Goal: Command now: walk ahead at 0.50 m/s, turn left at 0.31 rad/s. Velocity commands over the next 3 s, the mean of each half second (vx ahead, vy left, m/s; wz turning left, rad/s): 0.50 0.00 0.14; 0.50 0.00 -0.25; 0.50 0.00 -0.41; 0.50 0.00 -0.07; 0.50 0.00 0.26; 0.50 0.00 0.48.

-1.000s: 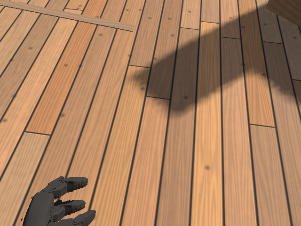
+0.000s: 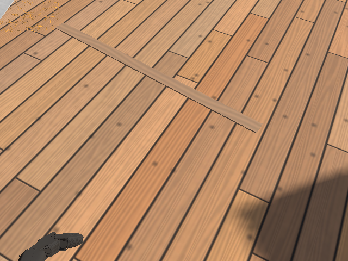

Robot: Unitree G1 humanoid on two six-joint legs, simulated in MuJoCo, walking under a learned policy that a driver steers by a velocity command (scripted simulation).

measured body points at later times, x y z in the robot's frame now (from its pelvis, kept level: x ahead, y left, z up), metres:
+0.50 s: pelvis +0.28 -0.01 +0.00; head +0.31 -0.01 +0.45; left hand +0.24 +0.27 -0.13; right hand +0.53 -0.21 -0.07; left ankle +0.44 +0.14 -0.71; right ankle +0.17 -0.13 -0.74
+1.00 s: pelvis +0.54 +0.02 +0.00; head +0.57 +0.01 +0.45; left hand +0.75 +0.24 -0.10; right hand +0.55 -0.27 -0.13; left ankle +0.44 +0.13 -0.74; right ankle +0.71 -0.14 -0.70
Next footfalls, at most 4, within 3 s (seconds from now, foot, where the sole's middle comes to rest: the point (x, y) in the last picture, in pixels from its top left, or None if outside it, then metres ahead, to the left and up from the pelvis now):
0.06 right None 0.21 -0.13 -0.78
0.56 left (128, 260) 0.48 0.13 -0.78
1.12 right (190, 190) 0.76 -0.13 -0.78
1.62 left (161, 127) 1.11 -0.03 -0.78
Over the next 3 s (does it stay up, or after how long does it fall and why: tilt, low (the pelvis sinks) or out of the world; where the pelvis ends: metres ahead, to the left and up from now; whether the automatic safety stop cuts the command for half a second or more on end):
stays up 1.61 -0.25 0.01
